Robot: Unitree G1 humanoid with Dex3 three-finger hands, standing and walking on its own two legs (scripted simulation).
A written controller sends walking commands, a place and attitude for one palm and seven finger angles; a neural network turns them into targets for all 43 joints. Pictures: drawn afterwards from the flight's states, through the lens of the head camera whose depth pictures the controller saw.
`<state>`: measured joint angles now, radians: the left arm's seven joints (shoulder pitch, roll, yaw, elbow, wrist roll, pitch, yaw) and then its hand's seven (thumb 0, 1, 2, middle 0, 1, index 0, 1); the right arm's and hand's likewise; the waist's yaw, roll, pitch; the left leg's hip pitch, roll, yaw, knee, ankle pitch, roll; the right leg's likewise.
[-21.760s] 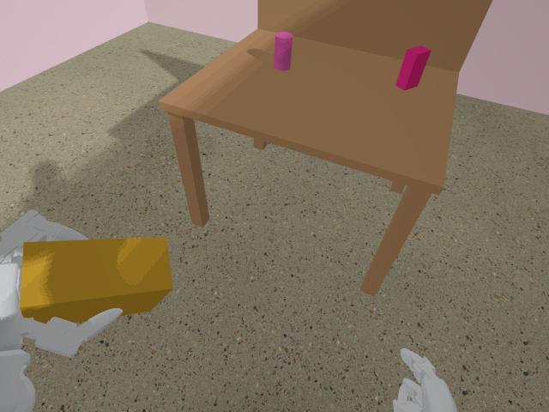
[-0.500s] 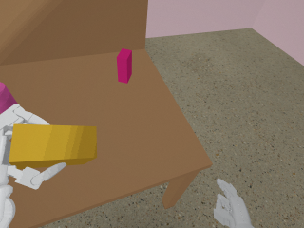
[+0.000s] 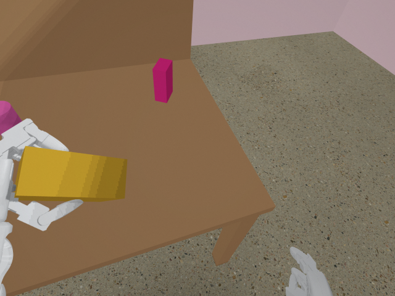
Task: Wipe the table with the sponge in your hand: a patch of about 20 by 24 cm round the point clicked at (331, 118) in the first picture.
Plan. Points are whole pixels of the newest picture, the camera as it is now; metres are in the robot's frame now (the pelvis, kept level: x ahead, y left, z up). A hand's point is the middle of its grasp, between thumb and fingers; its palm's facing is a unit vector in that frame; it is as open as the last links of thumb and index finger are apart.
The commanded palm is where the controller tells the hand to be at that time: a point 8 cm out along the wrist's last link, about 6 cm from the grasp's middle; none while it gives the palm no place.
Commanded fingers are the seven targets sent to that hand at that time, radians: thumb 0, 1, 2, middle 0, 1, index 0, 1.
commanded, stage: come to a stop and stand still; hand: left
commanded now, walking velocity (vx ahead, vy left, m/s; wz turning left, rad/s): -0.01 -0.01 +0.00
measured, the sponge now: (85, 180) +0.25 +0.21 +0.14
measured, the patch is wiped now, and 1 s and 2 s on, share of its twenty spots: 0.00 0.00 0.00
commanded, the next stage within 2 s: look again from close up in 0.84 s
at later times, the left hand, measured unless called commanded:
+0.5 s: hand (55, 173) +0.24 +0.24 +0.17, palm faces +0.39 -0.86 -0.32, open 10.2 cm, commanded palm +0.18 +0.28 +0.17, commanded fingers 0.00 0.10 1.30 -1.20 -1.60 -1.20 -1.60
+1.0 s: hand (50, 182) +0.23 +0.25 +0.15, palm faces +0.36 -0.87 -0.34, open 10.2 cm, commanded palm +0.17 +0.29 +0.17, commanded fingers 0.00 0.10 1.30 -1.20 -1.60 -1.20 -1.60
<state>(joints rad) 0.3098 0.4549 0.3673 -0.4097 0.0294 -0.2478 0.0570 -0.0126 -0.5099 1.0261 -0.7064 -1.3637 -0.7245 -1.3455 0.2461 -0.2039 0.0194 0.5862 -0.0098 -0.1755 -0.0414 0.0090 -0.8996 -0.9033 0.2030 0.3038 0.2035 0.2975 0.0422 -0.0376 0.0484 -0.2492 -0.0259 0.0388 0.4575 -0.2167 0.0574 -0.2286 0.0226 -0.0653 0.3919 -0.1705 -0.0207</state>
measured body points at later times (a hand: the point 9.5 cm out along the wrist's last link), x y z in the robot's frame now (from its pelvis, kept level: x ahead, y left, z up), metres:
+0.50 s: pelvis +0.02 +0.00 +0.00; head +0.04 +0.03 +0.45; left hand +0.21 +0.29 +0.18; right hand +0.21 -0.22 -0.06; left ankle +0.02 +0.08 -0.74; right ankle +0.02 -0.11 -0.74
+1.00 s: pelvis +0.01 +0.01 +0.00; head +0.03 +0.04 +0.45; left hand +0.21 +0.30 +0.17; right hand +0.19 -0.21 -0.06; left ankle +0.02 +0.08 -0.74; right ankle +0.02 -0.11 -0.74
